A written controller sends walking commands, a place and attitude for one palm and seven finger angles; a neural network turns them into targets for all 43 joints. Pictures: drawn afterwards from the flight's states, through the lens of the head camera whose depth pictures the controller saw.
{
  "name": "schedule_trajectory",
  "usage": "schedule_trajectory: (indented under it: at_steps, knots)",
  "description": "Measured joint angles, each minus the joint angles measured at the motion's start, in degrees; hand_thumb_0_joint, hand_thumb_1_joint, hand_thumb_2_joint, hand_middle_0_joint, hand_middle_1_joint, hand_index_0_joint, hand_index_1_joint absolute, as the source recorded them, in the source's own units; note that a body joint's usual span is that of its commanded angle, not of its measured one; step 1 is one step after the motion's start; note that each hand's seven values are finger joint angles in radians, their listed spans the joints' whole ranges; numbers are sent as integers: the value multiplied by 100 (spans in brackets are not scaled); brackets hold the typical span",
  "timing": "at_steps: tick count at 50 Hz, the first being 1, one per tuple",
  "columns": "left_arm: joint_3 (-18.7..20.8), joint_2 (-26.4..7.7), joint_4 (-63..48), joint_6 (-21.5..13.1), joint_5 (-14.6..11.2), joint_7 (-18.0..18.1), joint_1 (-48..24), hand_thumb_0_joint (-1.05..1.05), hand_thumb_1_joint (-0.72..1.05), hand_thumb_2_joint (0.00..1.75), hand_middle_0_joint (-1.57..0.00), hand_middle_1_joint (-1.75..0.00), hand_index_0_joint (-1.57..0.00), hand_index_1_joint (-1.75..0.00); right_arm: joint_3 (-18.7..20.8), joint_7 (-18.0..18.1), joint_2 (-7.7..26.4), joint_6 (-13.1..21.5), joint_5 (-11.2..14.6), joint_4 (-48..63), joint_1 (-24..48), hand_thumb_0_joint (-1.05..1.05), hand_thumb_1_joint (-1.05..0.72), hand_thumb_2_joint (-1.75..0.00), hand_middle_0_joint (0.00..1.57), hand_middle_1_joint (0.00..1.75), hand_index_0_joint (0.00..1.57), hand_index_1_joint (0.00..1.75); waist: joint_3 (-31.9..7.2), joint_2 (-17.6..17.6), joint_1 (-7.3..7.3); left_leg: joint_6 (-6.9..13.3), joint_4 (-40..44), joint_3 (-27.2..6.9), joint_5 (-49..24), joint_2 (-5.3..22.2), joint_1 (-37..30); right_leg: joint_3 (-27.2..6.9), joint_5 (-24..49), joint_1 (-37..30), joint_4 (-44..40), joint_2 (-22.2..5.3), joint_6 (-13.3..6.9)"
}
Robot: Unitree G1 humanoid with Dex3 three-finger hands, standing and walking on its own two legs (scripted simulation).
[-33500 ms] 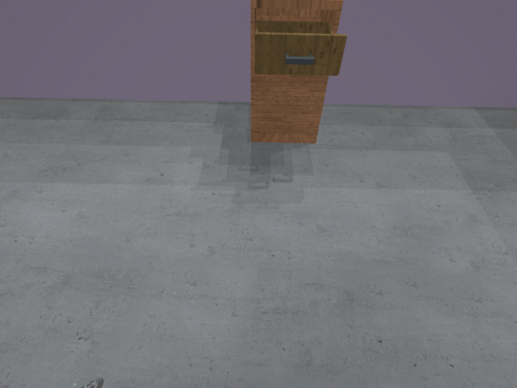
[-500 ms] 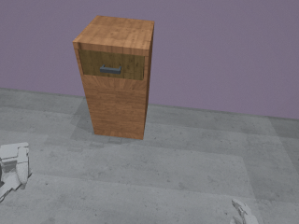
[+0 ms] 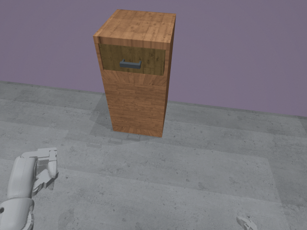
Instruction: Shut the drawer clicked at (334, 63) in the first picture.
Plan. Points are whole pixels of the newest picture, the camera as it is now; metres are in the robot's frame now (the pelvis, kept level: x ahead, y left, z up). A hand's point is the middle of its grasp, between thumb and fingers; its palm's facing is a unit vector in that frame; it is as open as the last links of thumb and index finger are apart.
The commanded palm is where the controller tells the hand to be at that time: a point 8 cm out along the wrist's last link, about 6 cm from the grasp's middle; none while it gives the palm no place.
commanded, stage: let the arm hang, fingers relaxed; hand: left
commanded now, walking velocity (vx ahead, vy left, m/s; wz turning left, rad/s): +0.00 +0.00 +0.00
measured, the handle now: (131, 63) +0.96 +0.17 -0.07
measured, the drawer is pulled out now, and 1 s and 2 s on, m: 0.00 0.00 0.00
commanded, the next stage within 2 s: look to check the result in 1.02 s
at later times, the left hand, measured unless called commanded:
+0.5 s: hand out of the picture -0.05 +0.19 -0.15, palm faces +0.05 -0.97 -0.23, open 5.3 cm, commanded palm none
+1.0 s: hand out of the picture +0.01 +0.17 -0.16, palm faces +0.04 -0.98 -0.19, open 7.4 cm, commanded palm none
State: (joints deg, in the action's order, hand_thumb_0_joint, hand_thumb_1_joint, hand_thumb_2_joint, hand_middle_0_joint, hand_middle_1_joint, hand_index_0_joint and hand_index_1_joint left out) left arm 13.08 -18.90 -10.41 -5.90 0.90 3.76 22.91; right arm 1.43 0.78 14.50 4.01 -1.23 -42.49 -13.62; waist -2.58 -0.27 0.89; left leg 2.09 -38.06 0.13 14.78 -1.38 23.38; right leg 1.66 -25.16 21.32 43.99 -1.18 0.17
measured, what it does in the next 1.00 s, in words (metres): stands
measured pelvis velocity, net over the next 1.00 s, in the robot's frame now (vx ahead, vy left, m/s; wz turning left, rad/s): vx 0.00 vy -0.01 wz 0.01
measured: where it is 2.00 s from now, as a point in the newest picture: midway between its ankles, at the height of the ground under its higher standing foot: outside the picture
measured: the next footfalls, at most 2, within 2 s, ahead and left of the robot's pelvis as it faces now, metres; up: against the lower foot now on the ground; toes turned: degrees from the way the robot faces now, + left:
none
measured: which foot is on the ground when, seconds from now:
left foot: down 0.00-1.00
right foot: down 0.00-1.00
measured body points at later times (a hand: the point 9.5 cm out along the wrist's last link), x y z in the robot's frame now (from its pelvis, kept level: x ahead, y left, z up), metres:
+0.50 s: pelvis +0.00 -0.01 +0.02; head +0.02 +0.00 +0.47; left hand -0.05 +0.24 -0.13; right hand -0.01 -0.23 -0.14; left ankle +0.04 +0.10 -0.72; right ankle +0.01 -0.12 -0.72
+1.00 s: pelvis +0.00 -0.01 +0.02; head +0.01 -0.01 +0.47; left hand +0.01 +0.22 -0.14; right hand -0.01 -0.22 -0.14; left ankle +0.04 +0.10 -0.72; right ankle +0.01 -0.12 -0.72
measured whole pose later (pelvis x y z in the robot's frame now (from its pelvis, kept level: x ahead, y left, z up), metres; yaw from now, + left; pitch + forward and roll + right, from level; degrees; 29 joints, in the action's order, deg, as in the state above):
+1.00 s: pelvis +0.00 -0.01 +0.02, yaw +1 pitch -2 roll +0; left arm 0.8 -8.9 64.0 0.0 0.4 1.5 14.9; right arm 1.3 1.6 7.4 -0.4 -0.9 -64.6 -16.9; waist 2.2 -0.1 0.8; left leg 0.8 -24.9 -1.2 9.6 -1.2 13.6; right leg -0.9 -13.0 10.3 25.0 1.3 -0.8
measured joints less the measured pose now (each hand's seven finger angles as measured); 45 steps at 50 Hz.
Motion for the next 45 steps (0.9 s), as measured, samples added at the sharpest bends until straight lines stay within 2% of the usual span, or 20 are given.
schedule_trajectory:
  at_steps: [2, 5, 8, 9, 13, 19, 31, 37, 45]
  knots:
    - [-301, 213, 1689, 511, 50, -116, -574, 0, 90, 90, -136, -156, -136, -156, -18, -36, 18, -159, -80, -182, 109, 1, -90, -90, 21, 30, 21, 30, 33, 54, 85, 12, 23, -20, 48, -170, -1, -219, -220, 140, 279, -16, 14]
    - [-723, 458, 3726, 873, 83, -212, -927, 1, 91, 90, -129, -150, -129, -149, -112, -53, -124, -289, -64, -380, 181, 1, -91, -90, 21, 30, 21, 30, 213, 240, 143, -50, 58, -10, 26, -239, -164, -334, 626, -137, -286, 13, -19]
    - [-1202, 793, 5138, 971, 62, -326, -784, 1, 91, 90, -119, -140, -119, -140, -114, -68, -272, -442, -20, -636, 139, 1, -91, -90, 20, 30, 21, 30, 332, 220, 198, -132, 218, -112, -15, -96, -364, -244, 608, -416, -592, 157, -90]
    - [-1160, 826, 5418, 905, 118, -154, -734, 1, 91, 90, -116, -140, -116, -136, -110, -62, -341, -476, -16, -735, 95, 1, -91, -90, 20, 30, 20, 30, 366, 237, 186, -147, 287, -149, -47, -50, -396, -211, 644, -488, -739, 203, -110]
    - [-1141, 588, 6242, 830, 15, -229, -624, 2, 90, 90, -103, -131, -102, -121, -145, -36, -523, -531, -16, -1189, -121, 1, -91, -90, 20, 30, 20, 30, 508, 239, 17, -171, 655, -225, -232, 67, -517, -153, 957, -710, -1334, 316, -140]
    - [-1202, 539, 7027, 746, -46, -274, -354, 1, 90, 90, -80, -102, -79, -96, -136, 15, -570, -530, 46, -1770, -333, 1, -91, -90, 20, 30, 20, 30, 620, 95, -125, -138, 1101, -215, -449, 44, -739, -171, 1186, -941, -1803, 284, -112]
    - [-1303, 919, 7568, 675, -53, -234, -439, 1, 91, 90, -35, -48, -35, -47, -55, 62, -590, -502, 65, -2161, -247, 1, -91, -90, 20, 30, 20, 30, 566, -45, -105, -94, 1341, -157, -565, -23, -967, -227, 1231, -1092, -1898, 208, -71]
    - [-1303, 1066, 7517, 626, -44, -233, -625, 1, 91, 90, -25, -36, -24, -35, -39, 65, -661, -470, 50, -2163, -214, 1, -91, -90, 20, 30, 20, 30, 462, -20, -67, -103, 1337, -138, -558, -13, -973, -246, 1224, -1082, -1876, 217, -76]
    - [-1255, 1059, 7452, 592, -41, -217, -782, 1, 92, 90, -21, -31, -20, -31, -26, 77, -720, -441, 38, -2181, -277, 1, -91, -90, 20, 30, 20, 30, 433, 22, -19, -121, 1324, -133, -533, 10, -984, -252, 1210, -1095, -1875, 240, -93]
